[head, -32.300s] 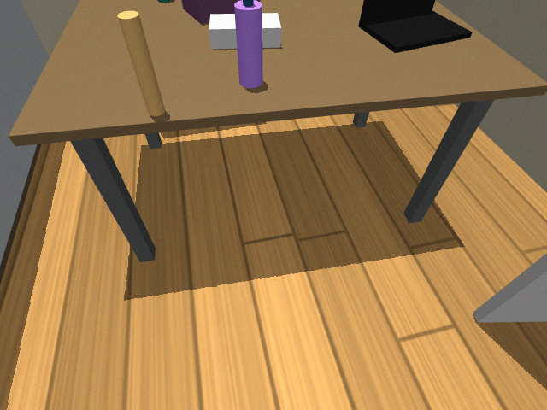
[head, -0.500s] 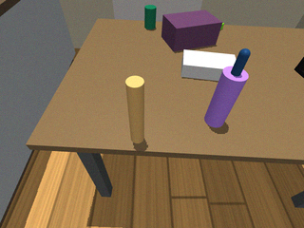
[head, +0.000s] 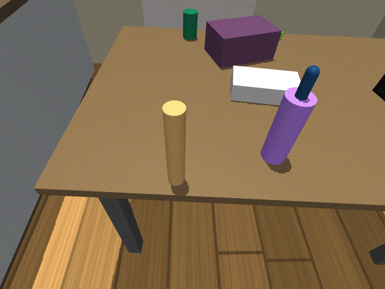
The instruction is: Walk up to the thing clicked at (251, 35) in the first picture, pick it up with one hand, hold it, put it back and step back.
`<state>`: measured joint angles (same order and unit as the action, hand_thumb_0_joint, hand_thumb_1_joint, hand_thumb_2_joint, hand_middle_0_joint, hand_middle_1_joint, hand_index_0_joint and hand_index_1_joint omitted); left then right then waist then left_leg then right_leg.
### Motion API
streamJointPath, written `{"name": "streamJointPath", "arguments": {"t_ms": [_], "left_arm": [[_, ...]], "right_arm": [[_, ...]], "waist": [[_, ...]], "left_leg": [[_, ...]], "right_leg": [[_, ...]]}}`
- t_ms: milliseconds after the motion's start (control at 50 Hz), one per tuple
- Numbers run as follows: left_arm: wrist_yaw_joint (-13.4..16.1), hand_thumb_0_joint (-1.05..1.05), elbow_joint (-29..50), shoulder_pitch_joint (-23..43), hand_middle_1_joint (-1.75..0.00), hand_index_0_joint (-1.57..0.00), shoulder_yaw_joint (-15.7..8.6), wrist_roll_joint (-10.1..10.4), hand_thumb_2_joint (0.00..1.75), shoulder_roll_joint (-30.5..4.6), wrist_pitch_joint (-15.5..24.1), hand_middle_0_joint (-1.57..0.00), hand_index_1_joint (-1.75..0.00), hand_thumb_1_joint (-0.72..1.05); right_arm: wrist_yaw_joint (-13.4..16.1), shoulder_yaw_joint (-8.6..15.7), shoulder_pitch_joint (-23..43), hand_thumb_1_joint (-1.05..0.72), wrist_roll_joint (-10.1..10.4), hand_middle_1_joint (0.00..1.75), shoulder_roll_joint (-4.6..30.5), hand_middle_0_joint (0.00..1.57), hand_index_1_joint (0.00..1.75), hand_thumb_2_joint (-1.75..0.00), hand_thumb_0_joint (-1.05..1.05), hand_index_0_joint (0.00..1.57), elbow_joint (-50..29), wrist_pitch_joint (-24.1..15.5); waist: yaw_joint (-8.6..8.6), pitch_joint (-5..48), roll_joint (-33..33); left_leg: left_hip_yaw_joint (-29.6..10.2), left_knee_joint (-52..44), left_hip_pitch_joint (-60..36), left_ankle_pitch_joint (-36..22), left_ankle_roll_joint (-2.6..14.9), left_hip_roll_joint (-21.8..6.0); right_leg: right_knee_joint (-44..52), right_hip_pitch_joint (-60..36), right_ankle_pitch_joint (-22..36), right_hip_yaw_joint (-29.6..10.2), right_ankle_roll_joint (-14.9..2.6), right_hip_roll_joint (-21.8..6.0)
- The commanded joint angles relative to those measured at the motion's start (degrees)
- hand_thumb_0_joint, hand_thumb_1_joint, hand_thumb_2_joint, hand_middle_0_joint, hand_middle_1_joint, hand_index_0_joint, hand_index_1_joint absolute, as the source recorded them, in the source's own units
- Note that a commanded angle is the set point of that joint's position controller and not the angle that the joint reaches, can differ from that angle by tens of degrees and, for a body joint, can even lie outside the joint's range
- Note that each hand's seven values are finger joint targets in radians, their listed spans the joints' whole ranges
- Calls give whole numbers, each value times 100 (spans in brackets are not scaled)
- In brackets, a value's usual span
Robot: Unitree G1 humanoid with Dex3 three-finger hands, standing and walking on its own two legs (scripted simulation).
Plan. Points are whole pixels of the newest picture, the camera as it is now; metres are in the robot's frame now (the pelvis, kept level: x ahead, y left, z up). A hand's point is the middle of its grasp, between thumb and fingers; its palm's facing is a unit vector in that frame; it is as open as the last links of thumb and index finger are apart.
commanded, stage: home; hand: right
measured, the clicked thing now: (290, 119) +0.45 -0.23 +0.10
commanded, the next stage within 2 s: stand in 0.28 s
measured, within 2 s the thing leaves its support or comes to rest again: neither
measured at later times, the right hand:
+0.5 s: hand out of the picture +0.06 -0.26 -0.15, palm faces -0.04 +0.93 -0.36, open 17.0 cm
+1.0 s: hand out of the picture +0.07 -0.25 -0.16, palm faces -0.04 +0.94 -0.35, open 7.7 cm
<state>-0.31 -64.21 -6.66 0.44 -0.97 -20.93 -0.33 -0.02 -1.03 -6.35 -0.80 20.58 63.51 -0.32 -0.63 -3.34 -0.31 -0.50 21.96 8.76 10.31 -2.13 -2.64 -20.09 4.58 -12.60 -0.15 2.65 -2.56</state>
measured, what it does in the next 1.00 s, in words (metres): stands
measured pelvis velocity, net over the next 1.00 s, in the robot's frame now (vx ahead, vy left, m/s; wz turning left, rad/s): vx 0.00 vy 0.00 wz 0.00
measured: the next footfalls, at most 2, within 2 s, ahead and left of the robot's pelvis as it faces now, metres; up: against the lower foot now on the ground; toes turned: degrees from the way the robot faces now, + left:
none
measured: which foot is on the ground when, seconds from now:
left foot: down 0.00-1.00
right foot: down 0.00-1.00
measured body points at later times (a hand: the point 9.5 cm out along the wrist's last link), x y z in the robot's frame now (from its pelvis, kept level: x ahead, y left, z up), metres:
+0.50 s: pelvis -0.01 +0.00 +0.00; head +0.00 +0.00 +0.45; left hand +0.05 +0.30 -0.13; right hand +0.06 -0.31 -0.13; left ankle +0.02 +0.14 -0.75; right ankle -0.02 -0.15 -0.75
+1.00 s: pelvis +0.00 +0.00 +0.00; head +0.01 +0.00 +0.45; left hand +0.07 +0.30 -0.13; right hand +0.07 -0.30 -0.13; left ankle +0.02 +0.14 -0.75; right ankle -0.02 -0.15 -0.75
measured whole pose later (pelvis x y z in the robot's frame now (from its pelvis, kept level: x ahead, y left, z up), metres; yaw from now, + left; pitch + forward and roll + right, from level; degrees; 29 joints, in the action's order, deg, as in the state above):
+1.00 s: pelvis +0.00 +0.00 +0.00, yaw +0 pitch -2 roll +0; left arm -0.4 -63.7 -7.6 -0.1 -0.8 -20.5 -0.2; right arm -0.3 -0.3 -6.9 -0.7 20.3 64.1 -0.2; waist -0.3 -3.6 -0.2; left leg -0.4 21.0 8.9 9.9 -2.0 -2.4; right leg -19.5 4.9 -12.4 -0.2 2.7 -2.8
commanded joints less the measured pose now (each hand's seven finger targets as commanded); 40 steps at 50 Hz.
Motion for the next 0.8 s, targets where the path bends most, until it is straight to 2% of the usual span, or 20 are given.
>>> {"name": "streamJointPath", "arguments": {"t_ms": [0, 100, 160, 240, 280, 360, 380, 400, 420, 580, 620, 720, 780], "left_arm": [[73, 0, 307, 129, -30, -20, -267, -5, 90, -1186, 121, -20, -30, 90], [78, 0, 328, 119, -30, -20, -276, 1, 90, -1182, 115, -20, -30, 90], [75, 0, 308, 102, -30, -20, -270, 4, 90, -1160, 103, -20, -30, 90], [64, 0, 305, 74, -30, -20, -285, -1, 90, -1194, 110, -20, -30, 90], [58, 0, 289, 25, -30, -20, -281, 5, 90, -1183, 112, -20, -30, 90], [61, 0, 315, 33, -30, -20, -296, 0, 90, -1200, 123, -20, -30, 90], [62, 0, 315, 25, -30, -20, -287, -2, 90, -1180, 127, -20, -30, 90], [66, 0, 300, -3, -30, -20, -294, -2, 90, -1189, 123, -20, -30, 90], [66, 0, 305, 45, -30, -20, -301, -3, 90, -1205, 118, -20, -30, 90], [62, 0, 341, -27, -30, -20, -306, 1, 90, -1181, 142, -20, -30, 90], [69, 0, 358, 17, -30, -20, -308, 4, 90, -1184, 155, -20, -30, 90], [79, 0, 351, -4, -30, -20, -310, 8, 90, -1172, 147, -20, -30, 90], [68, 0, 338, -28, -30, -20, -312, 23, 90, -1178, 129, -20, -30, 90]], "right_arm": [[74, 295, 209, 61, 18, 4, 1261, 4, 4, -2, 0, 4, -326, -123], [77, 316, 216, 58, 14, 5, 1254, 5, 5, -3, 0, 5, -306, -112], [70, 315, 211, 58, 13, 5, 1251, 5, 5, -4, 0, 5, -287, -105], [63, 323, 193, 57, 13, 5, 1244, 5, 5, -4, 0, 5, -282, -108], [62, 316, 153, 57, 17, 5, 1251, 5, 5, -4, 0, 5, -257, -108], [56, 329, 192, 57, 19, 5, 1260, 5, 5, -4, 0, 5, -272, -114], [50, 321, 205, 49, 22, 13, 1237, 13, 13, -12, 0, 13, -283, -111], [50, 328, 156, 41, 23, 21, 1248, 20, 21, -20, 0, 20, -267, -99], [50, 324, 121, 33, 14, 29, 1222, 20, 29, -28, 0, 20, -260, -96], [36, 339, 152, -31, 18, 30, 1222, 20, 30, -90, 0, 20, -286, -94], [38, 336, 175, -47, 22, 30, 1218, 20, 30, -90, 0, 20, -296, -99], [50, 324, 179, -87, 25, 30, 1214, 20, 30, -90, 0, 20, -292, -106], [49, 307, 130, -90, 26, 30, 1200, 20, 30, -90, 0, 20, -273, -103]], "waist": [[40, 404, 14], [36, 442, 19], [40, 298, 93], [36, 352, 43], [50, 230, 106], [45, 306, 42], [50, 325, 31], [54, 244, 43], [84, 162, -9], [64, 264, -26], [61, 391, -32], [64, 391, 10], [54, 337, 90]], "left_leg": [[-378, -376, -176, -855, 271, -483], [-359, -359, -202, -838, 274, -481], [-402, -481, -51, -387, 279, -464], [-404, -447, -111, -510, 284, -469], [-414, -511, -35, -265, 278, -432], [-431, -455, -136, -339, 291, -452], [-426, -440, -168, -383, 295, -460], [-419, -470, -100, -172, 294, -432], [-433, -527, -16, -53, 273, -425], [-424, -451, -107, -203, 293, -442], [-408, -357, -224, -600, 300, -474], [-394, -364, -220, -771, 292, -470], [-376, -407, -182, -617, 286, -457]], "right_leg": [[368, 120, 746, -257, -323, -455], [380, 144, 716, -266, -337, -473], [422, 186, 387, -250, -335, -445], [416, 196, 423, -284, -350, -471], [443, 260, 358, -274, -345, -452], [438, 289, 420, -291, -351, -474], [452, 311, 418, -287, -348, -476], [480, 340, 318, -289, -352, -470], [479, 365, 171, -297, -356, -459], [501, 351, 295, -303, -346, -472], [458, 271, 584, -314, -345, -496], [431, 245, 752, -281, -323, -482], [423, 211, 678, -283, -339, -479]]}}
